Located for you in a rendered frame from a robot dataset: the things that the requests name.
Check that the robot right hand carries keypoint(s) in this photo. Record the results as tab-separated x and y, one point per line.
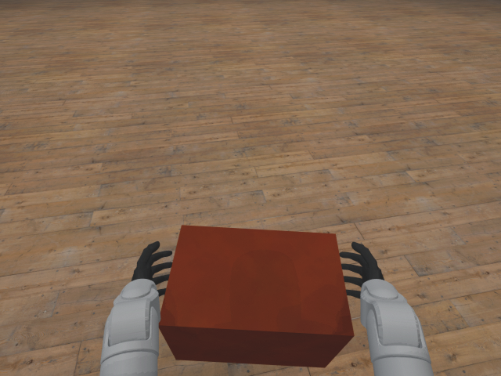
368	269

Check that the robot left forearm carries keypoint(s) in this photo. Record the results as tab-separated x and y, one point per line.
131	334

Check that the carton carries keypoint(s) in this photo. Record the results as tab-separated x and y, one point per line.
256	296

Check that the robot right forearm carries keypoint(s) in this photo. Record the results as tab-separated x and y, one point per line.
396	339

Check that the robot left hand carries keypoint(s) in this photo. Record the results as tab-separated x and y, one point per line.
145	270

